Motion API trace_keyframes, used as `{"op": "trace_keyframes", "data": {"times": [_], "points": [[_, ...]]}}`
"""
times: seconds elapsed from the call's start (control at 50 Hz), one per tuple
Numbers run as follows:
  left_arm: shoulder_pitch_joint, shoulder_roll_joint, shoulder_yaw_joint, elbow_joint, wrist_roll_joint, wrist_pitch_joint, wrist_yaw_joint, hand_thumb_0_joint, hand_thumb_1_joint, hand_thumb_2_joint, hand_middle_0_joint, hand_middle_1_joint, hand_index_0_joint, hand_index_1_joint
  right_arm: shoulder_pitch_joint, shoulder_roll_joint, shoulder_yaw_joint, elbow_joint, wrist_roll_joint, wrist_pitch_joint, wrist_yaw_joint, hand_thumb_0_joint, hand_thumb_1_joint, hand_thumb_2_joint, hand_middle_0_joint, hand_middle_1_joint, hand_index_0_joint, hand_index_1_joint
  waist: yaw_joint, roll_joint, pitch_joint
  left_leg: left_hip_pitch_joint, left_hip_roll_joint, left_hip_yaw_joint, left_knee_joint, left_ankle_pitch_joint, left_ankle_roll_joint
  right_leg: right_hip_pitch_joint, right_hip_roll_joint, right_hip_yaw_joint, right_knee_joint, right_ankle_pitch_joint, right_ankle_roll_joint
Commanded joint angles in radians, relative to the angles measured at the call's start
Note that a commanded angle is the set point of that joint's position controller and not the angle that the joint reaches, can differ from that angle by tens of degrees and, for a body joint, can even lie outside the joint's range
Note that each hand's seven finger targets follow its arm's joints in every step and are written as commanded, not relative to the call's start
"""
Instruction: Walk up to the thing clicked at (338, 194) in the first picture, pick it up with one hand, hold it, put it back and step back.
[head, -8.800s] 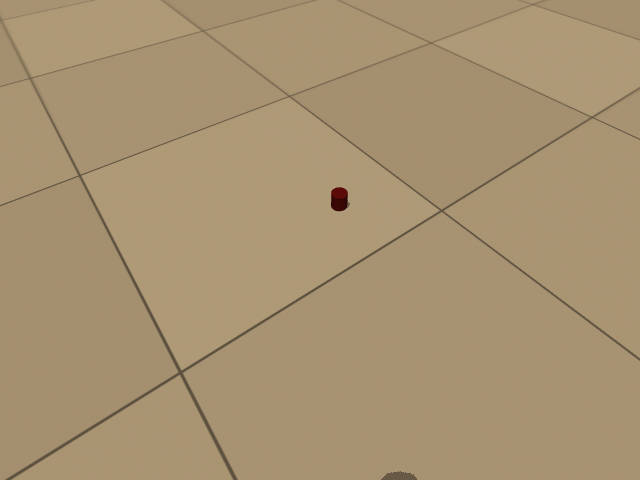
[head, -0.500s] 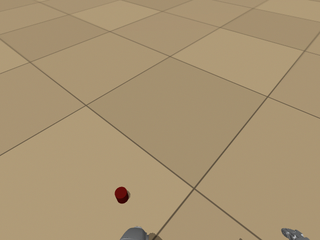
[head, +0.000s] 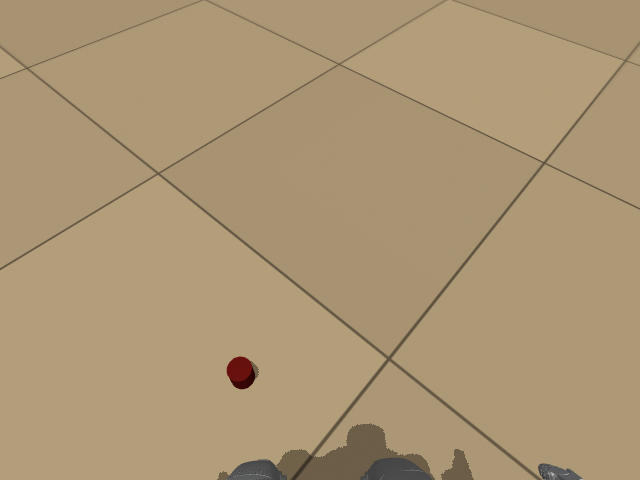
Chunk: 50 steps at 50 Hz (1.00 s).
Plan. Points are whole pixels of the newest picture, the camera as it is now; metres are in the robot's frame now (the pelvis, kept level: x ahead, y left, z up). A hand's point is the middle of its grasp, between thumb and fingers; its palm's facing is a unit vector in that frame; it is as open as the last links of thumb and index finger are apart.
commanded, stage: walk up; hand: left
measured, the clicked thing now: (241, 373) +0.47 +0.23 -0.72
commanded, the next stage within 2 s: none
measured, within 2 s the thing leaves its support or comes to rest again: neither
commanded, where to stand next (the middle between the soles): +0.08 +0.01 m, yaw -2 degrees
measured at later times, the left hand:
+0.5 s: hand out of the picture +0.08 +0.25 -0.13, palm faces -0.03 -0.87 -0.50, open 7.4 cm
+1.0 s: hand out of the picture +0.01 +0.25 -0.13, palm faces -0.03 -0.92 -0.39, open 7.4 cm
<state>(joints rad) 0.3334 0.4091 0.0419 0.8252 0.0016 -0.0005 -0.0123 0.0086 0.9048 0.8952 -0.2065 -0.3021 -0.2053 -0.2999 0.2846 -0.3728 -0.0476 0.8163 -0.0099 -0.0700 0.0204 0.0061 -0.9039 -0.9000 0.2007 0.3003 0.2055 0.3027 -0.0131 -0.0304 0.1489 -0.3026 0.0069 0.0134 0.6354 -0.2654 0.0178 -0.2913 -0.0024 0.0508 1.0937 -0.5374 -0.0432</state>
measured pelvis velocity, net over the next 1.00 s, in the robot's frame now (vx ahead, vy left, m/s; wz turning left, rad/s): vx -0.01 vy -0.05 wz -0.04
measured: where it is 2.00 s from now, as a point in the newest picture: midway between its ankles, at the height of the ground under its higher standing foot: outside the picture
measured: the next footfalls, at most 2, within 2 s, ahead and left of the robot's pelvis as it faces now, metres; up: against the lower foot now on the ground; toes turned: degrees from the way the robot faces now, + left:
right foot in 0.26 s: +0.13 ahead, -0.16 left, +0.00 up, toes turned -2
left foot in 0.60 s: -0.05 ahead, +0.11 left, +0.00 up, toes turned +0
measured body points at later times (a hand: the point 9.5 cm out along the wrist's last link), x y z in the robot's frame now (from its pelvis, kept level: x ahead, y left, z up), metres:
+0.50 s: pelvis -0.03 -0.03 -0.01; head +0.05 -0.07 +0.42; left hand +0.08 +0.29 -0.10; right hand +0.07 -0.35 -0.16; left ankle -0.08 +0.13 -0.63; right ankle +0.09 -0.16 -0.72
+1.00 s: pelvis -0.01 -0.05 +0.01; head -0.01 -0.05 +0.46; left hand +0.01 +0.29 -0.11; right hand +0.00 -0.40 -0.10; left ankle -0.09 +0.11 -0.72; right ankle +0.04 -0.18 -0.72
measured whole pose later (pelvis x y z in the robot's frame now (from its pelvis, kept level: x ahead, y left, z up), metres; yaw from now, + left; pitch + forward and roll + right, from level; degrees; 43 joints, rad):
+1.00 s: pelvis -0.01 -0.05 +0.01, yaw -2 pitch -3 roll +2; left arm 0.35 0.45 0.09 0.97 0.01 0.01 -0.07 0.01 0.90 0.90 -0.21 -0.30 -0.21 -0.30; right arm 0.36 -0.46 -0.08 0.92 -0.03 -0.03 0.02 0.01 -0.90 -0.90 0.20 0.30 0.21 0.30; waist 0.00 -0.03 0.03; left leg -0.04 0.03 0.02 0.47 -0.39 -0.01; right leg -0.36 -0.06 0.02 0.65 -0.28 0.01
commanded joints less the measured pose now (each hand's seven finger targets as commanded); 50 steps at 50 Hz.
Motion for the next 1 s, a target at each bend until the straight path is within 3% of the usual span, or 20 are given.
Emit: {"op": "trace_keyframes", "data": {"times": [0.0, 0.06, 0.12, 0.22, 0.26, 0.28, 0.36, 0.42, 0.5, 0.54, 0.56, 0.58, 0.6, 0.62, 0.64, 0.7, 0.72, 0.84, 0.92, 0.98], "points": [[0.097, 0.202, 0.062, -0.051, -0.014, -0.023, 0.01, 0.0, 0.9, 0.9, -0.2, -0.3, -0.2, -0.3, 0.065, -0.272, -0.073, -0.056, 0.017, -0.026, -0.041, 0.0, -0.9, -0.9, 0.2, 0.3, 0.2, 0.3, 0.017, 0.118, -0.062, 0.12, 0.256, -0.205, -0.208, 0.527, 0.201, -0.202, -0.053, 0.081, 0.036, 0.082, -0.003], [0.039, 0.137, 0.046, -0.03, -0.039, -0.021, 0.02, 0.0, 0.9, 0.9, -0.2, -0.3, -0.2, -0.3, -0.039, -0.23, -0.041, -0.062, 0.005, -0.009, -0.049, 0.0, -0.9, -0.9, 0.2, 0.3, 0.2, 0.3, 0.028, 0.231, -0.052, -0.024, 0.219, -0.073, -0.162, 0.885, 0.2, -0.064, -0.02, 0.015, -0.103, 0.153, 0.035], [0.015, 0.161, 0.049, -0.03, -0.048, -0.014, 0.049, 0.0, 0.9, 0.9, -0.2, -0.3, -0.2, -0.3, -0.091, -0.244, -0.053, -0.101, -0.003, 0.048, -0.05, 0.0, -0.9, -0.9, 0.2, 0.3, 0.2, 0.3, 0.015, 0.333, -0.102, 0.036, 0.207, -0.06, -0.092, 0.906, 0.208, -0.094, -0.012, -0.051, -0.202, 0.174, 0.052], [0.048, 0.215, 0.079, 0.01, 0.0, -0.019, 0.053, 0.0, 0.9, 0.9, -0.2, -0.3, -0.2, -0.3, -0.145, -0.196, -0.049, -0.123, 0.031, 0.109, -0.041, 0.0, -0.9, -0.9, 0.2, 0.3, 0.2, 0.3, 0.073, 0.094, -0.227, -0.086, 0.102, -0.019, 0.215, 0.27, 0.084, 0.143, -0.004, -0.064, -0.525, 0.532, 0.03], [-0.035, 0.307, 0.089, -0.058, 0.022, -0.027, 0.054, 0.0, 0.9, 0.9, -0.2, -0.3, -0.2, -0.3, -0.047, -0.129, -0.027, -0.108, 0.04, 0.131, -0.049, 0.0, -0.9, -0.9, 0.2, 0.3, 0.2, 0.3, 0.038, -0.193, -0.21, -0.237, -0.085, -0.063, 0.548, -0.371, 0.019, 0.095, -0.366, 0.419, -0.673, 0.901, -0.132], [-0.072, 0.355, 0.094, -0.08, 0.022, -0.023, 0.057, 0.0, 0.9, 0.9, -0.2, -0.3, -0.2, -0.3, -0.057, -0.19, -0.055, -0.103, 0.03, 0.148, -0.064, 0.0, -0.9, -0.9, 0.2, 0.3, 0.2, 0.3, 0.051, -0.209, -0.22, -0.166, -0.074, -0.155, 0.689, -0.451, 0.02, -0.028, -0.452, 0.539, -0.703, 0.848, -0.258], [-0.204, 0.252, 0.088, -0.111, 0.025, -0.01, 0.064, 0.0, 0.9, 0.9, -0.2, -0.3, -0.2, -0.3, 0.003, -0.234, -0.08, -0.042, 0.036, 0.15, -0.054, 0.0, -0.9, -0.9, 0.2, 0.3, 0.2, 0.3, -0.002, -0.14, -0.19, -0.181, -0.103, -0.192, 0.812, -0.248, -0.008, -0.088, -0.266, 0.246, -0.641, 0.528, -0.169], [-0.146, 0.205, 0.083, -0.112, 0.036, -0.007, 0.071, 0.0, 0.9, 0.9, -0.2, -0.3, -0.2, -0.3, -0.013, -0.23, -0.072, -0.052, 0.021, 0.146, -0.052, 0.0, -0.9, -0.9, 0.2, 0.3, 0.2, 0.3, 0.047, -0.115, -0.257, -0.238, -0.108, -0.165, 0.724, -0.24, -0.036, 0.079, -0.229, 0.206, -0.589, 0.499, -0.17], [-0.107, 0.21, 0.089, -0.083, 0.055, -0.001, 0.058, 0.0, 0.9, 0.9, -0.2, -0.3, -0.2, -0.3, -0.041, -0.215, -0.048, -0.022, 0.01, 0.103, -0.034, 0.0, -0.9, -0.9, 0.2, 0.3, 0.2, 0.3, 0.089, -0.248, -0.338, -0.181, -0.058, -0.048, 0.219, -0.368, -0.045, 0.248, -0.212, 0.211, -0.65, -0.004, -0.151], [-0.147, 0.265, 0.105, -0.081, 0.048, 0.018, 0.047, 0.0, 0.9, 0.9, -0.2, -0.3, -0.2, -0.3, 0.06, -0.239, -0.057, 0.03, 0.0, 0.091, -0.028, 0.0, -0.9, -0.9, 0.2, 0.3, 0.2, 0.3, 0.046, -0.31, -0.302, -0.004, -0.036, -0.002, -0.039, -0.378, -0.006, 0.105, -0.256, 0.228, -0.665, -0.054, -0.129], [-0.144, 0.271, 0.103, -0.067, 0.032, 0.027, 0.041, 0.0, 0.9, 0.9, -0.2, -0.3, -0.2, -0.3, 0.119, -0.229, -0.058, 0.072, -0.007, 0.087, -0.026, 0.0, -0.9, -0.9, 0.2, 0.3, 0.2, 0.3, 0.019, -0.243, -0.268, 0.106, -0.057, 0.041, -0.194, -0.232, 0.007, 0.023, -0.235, 0.198, -0.63, -0.081, -0.093], [-0.09, 0.221, 0.085, -0.053, 0.026, 0.032, 0.04, 0.0, 0.9, 0.9, -0.2, -0.3, -0.2, -0.3, 0.106, -0.234, -0.066, 0.092, -0.026, 0.084, -0.026, 0.0, -0.9, -0.9, 0.2, 0.3, 0.2, 0.3, 0.022, -0.109, -0.206, 0.19, -0.045, -0.05, -0.264, -0.203, 0.031, -0.138, -0.18, 0.153, -0.504, -0.115, -0.037], [-0.07, 0.166, 0.078, -0.094, 0.038, 0.03, 0.022, 0.0, 0.9, 0.9, -0.2, -0.3, -0.2, -0.3, 0.217, -0.348, -0.105, 0.083, -0.039, 0.062, -0.016, 0.0, -0.9, -0.9, 0.2, 0.3, 0.2, 0.3, -0.054, 0.2, -0.194, 0.396, 0.131, -0.473, -0.412, -0.693, 0.121, -0.533, 0.012, -0.027, -0.142, -0.221, 0.004], [-0.242, 0.192, 0.092, -0.117, 0.039, 0.012, 0.024, 0.0, 0.9, 0.9, -0.2, -0.3, -0.2, -0.3, 0.107, -0.471, -0.125, 0.04, -0.046, 0.054, -0.018, 0.0, -0.9, -0.9, 0.2, 0.3, 0.2, 0.3, -0.084, 0.274, 0.006, 0.201, 0.397, -0.897, -0.58, -1.036, 0.207, -0.802, 0.077, 0.032, 0.003, -0.089, 0.047], [-0.367, 0.292, 0.111, -0.112, 0.048, -0.004, 0.019, 0.0, 0.9, 0.9, -0.2, -0.3, -0.2, -0.3, 0.046, -0.492, -0.128, 0.044, -0.019, 0.04, -0.017, 0.0, -0.9, -0.9, 0.2, 0.3, 0.2, 0.3, -0.096, 0.197, 0.138, -0.023, 0.477, -0.985, -0.669, -1.096, 0.268, -0.717, -0.031, 0.167, 0.006, 0.02, 0.044], [-0.148, 0.223, 0.105, 0.008, -0.001, -0.028, -0.017, 0.0, 0.9, 0.9, -0.2, -0.3, -0.2, -0.3, -0.085, -0.286, -0.067, 0.037, -0.038, -0.007, -0.025, 0.0, -0.9, -0.9, 0.2, 0.3, 0.2, 0.3, 0.033, 0.041, 0.137, 0.135, 0.198, -0.385, -0.475, -0.313, 0.085, -0.561, 0.0, 0.174, -0.043, 0.31, 0.036], [-0.077, 0.225, 0.106, 0.031, 0.002, -0.024, -0.021, 0.0, 0.9, 0.9, -0.2, -0.3, -0.2, -0.3, -0.056, -0.286, -0.069, 0.045, -0.031, -0.017, -0.023, 0.0, -0.9, -0.9, 0.2, 0.3, 0.2, 0.3, 0.044, 0.097, 0.087, 0.195, 0.187, -0.302, -0.446, -0.212, 0.083, -0.533, 0.004, 0.112, -0.041, 0.336, 0.034], [-0.077, 0.211, 0.096, 0.011, 0.005, -0.017, -0.058, 0.0, 0.9, 0.9, -0.2, -0.3, -0.2, -0.3, -0.092, -0.309, -0.094, 0.018, -0.025, -0.004, -0.009, 0.0, -0.9, -0.9, 0.2, 0.3, 0.2, 0.3, 0.028, 0.31, 0.002, -0.007, 0.176, -0.153, -0.523, -0.401, 0.121, -0.171, -0.029, -0.003, -0.197, 0.377, 0.084], [-0.12, 0.212, 0.086, 0.017, 0.01, -0.038, -0.052, 0.0, 0.9, 0.9, -0.2, -0.3, -0.2, -0.3, -0.031, -0.293, -0.082, 0.013, -0.021, 0.013, -0.002, 0.0, -0.9, -0.9, 0.2, 0.3, 0.2, 0.3, -0.006, 0.265, -0.005, 0.049, 0.195, -0.129, -0.4, -0.293, 0.163, -0.058, -0.053, -0.071, -0.438, 0.23, 0.053], [0.088, 0.212, 0.091, 0.097, 0.016, -0.074, -0.024, 0.0, 0.9, 0.9, -0.2, -0.3, -0.2, -0.3, 0.045, -0.243, -0.059, 0.012, -0.018, 0.029, -0.001, 0.0, -0.9, -0.9, 0.2, 0.3, 0.2, 0.3, 0.075, 0.054, -0.11, 0.14, 0.138, -0.066, 0.055, 0.075, 0.145, 0.161, -0.013, -0.082, -0.713, 0.232, 0.03]]}}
